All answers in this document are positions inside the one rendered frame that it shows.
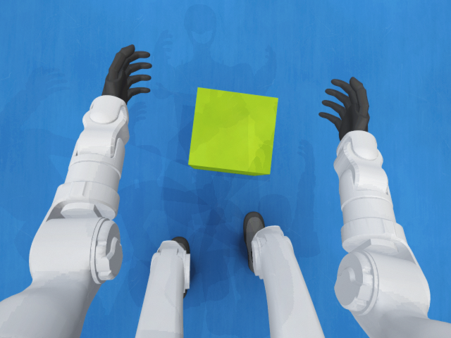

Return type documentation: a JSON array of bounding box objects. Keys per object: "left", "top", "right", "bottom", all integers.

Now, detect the robot right hand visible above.
[{"left": 319, "top": 77, "right": 370, "bottom": 141}]

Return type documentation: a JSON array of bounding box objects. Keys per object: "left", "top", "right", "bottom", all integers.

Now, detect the right robot foot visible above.
[{"left": 243, "top": 212, "right": 265, "bottom": 273}]

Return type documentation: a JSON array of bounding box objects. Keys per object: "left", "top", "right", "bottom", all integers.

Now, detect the robot left hand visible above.
[{"left": 102, "top": 44, "right": 152, "bottom": 105}]

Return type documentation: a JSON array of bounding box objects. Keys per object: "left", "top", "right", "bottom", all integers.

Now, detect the left robot forearm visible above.
[{"left": 29, "top": 95, "right": 130, "bottom": 276}]

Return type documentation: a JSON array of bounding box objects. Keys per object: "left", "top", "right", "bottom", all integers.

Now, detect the right robot upper arm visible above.
[{"left": 334, "top": 250, "right": 451, "bottom": 338}]

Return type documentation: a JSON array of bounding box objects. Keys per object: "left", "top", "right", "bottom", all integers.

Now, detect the right robot thigh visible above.
[{"left": 252, "top": 233, "right": 325, "bottom": 338}]

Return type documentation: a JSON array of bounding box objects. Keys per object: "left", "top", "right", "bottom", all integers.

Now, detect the left robot upper arm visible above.
[{"left": 0, "top": 217, "right": 123, "bottom": 338}]

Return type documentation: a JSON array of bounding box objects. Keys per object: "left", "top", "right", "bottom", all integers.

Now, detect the carton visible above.
[{"left": 188, "top": 87, "right": 278, "bottom": 176}]

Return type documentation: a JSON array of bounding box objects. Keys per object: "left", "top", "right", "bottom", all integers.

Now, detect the right robot forearm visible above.
[{"left": 333, "top": 130, "right": 431, "bottom": 309}]

